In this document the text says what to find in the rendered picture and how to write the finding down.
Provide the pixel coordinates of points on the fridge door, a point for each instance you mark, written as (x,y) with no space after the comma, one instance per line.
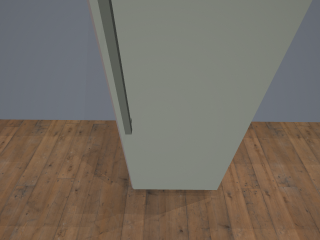
(195,74)

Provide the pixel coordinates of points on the handle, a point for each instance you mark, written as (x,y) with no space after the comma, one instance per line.
(109,27)

